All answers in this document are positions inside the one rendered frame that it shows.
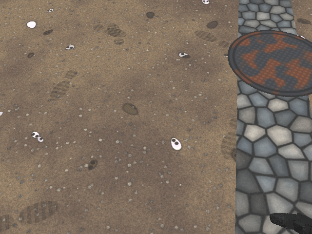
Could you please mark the right robot hand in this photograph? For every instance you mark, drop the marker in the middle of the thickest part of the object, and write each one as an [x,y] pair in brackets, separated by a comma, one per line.
[300,223]

